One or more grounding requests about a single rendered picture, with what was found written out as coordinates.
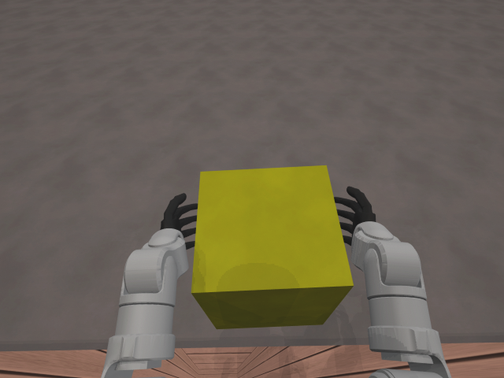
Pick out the left robot hand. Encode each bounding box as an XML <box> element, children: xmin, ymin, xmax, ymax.
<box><xmin>160</xmin><ymin>193</ymin><xmax>198</xmax><ymax>250</ymax></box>

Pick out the robot left forearm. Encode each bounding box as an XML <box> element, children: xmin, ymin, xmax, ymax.
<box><xmin>101</xmin><ymin>228</ymin><xmax>189</xmax><ymax>378</ymax></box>

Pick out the right robot hand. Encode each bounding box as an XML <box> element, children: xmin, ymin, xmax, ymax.
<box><xmin>334</xmin><ymin>187</ymin><xmax>376</xmax><ymax>246</ymax></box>

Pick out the robot right forearm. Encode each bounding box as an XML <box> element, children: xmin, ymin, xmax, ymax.
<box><xmin>351</xmin><ymin>221</ymin><xmax>452</xmax><ymax>378</ymax></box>

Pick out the carton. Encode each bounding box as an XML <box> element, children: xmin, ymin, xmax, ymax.
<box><xmin>191</xmin><ymin>165</ymin><xmax>354</xmax><ymax>329</ymax></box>

